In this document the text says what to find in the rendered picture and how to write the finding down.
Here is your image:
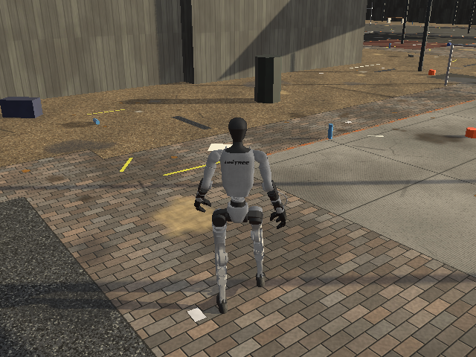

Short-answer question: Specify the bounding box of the right robot shin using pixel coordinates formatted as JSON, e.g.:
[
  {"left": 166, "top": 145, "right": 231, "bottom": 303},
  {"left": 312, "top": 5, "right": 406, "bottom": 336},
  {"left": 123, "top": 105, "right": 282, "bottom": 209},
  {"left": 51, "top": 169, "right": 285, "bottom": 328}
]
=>
[{"left": 253, "top": 230, "right": 264, "bottom": 277}]

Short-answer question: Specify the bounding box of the robot left forearm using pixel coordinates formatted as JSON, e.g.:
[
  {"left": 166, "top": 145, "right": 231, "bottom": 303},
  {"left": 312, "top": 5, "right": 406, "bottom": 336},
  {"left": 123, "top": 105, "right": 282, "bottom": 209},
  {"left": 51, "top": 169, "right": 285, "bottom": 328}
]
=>
[{"left": 196, "top": 178, "right": 208, "bottom": 202}]

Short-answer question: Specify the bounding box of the robot left upper arm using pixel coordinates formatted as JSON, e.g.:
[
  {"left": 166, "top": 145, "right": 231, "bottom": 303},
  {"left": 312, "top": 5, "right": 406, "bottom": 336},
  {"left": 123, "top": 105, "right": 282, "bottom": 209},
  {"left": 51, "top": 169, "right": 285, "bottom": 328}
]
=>
[{"left": 201, "top": 149, "right": 222, "bottom": 190}]

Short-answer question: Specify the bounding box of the robot right hand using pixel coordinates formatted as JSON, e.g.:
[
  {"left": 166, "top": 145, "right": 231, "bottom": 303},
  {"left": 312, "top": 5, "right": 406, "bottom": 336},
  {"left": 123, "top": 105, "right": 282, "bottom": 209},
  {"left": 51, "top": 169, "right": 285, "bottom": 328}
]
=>
[{"left": 270, "top": 209, "right": 287, "bottom": 229}]

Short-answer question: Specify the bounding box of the robot left hand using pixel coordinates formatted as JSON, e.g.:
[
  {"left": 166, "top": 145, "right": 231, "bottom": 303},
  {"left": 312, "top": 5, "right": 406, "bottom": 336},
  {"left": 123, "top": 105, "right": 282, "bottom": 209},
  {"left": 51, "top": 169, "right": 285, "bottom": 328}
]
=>
[{"left": 194, "top": 199, "right": 211, "bottom": 212}]

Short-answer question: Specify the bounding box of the robot right forearm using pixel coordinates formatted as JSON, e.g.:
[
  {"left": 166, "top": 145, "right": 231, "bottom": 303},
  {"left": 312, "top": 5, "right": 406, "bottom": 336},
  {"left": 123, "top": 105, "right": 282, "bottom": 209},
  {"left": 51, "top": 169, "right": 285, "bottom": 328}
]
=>
[{"left": 267, "top": 180, "right": 284, "bottom": 213}]

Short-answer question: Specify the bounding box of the robot right upper arm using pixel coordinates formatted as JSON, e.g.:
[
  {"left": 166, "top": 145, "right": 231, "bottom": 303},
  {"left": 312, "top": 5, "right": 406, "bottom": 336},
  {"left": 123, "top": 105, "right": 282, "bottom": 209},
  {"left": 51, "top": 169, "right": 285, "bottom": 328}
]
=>
[{"left": 253, "top": 149, "right": 274, "bottom": 192}]

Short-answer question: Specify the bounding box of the robot head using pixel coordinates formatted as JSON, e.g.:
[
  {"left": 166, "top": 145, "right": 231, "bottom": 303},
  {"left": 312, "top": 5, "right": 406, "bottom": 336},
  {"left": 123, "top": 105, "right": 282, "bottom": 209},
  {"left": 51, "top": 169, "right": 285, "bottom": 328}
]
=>
[{"left": 225, "top": 118, "right": 251, "bottom": 153}]

